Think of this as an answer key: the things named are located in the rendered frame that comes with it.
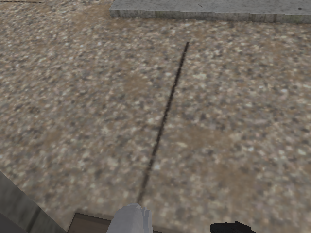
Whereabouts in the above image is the robot right hand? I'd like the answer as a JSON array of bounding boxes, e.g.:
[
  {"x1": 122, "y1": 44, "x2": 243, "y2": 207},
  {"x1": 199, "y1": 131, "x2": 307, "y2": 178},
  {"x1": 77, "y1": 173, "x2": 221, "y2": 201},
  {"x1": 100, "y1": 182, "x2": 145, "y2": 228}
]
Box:
[{"x1": 210, "y1": 221, "x2": 257, "y2": 233}]

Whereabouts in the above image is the left robot shin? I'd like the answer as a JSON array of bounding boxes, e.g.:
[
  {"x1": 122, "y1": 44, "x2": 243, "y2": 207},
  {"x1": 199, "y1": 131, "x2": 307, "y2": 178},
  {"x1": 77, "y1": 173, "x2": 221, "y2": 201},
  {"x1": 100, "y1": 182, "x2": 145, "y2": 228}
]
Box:
[{"x1": 115, "y1": 203, "x2": 142, "y2": 214}]

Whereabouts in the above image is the left robot thigh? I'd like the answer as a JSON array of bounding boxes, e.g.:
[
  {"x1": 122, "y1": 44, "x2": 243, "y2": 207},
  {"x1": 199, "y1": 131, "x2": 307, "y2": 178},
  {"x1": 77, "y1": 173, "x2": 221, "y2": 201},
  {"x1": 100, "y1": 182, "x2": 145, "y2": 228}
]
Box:
[{"x1": 106, "y1": 205, "x2": 153, "y2": 233}]

